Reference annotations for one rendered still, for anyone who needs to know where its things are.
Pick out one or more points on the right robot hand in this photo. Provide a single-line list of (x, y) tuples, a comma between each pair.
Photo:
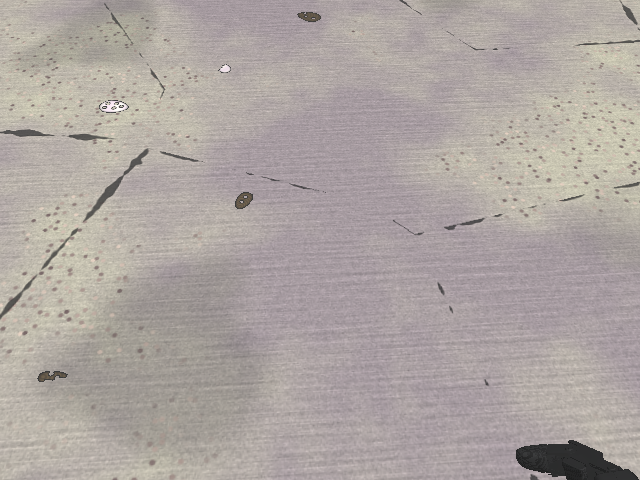
[(574, 460)]

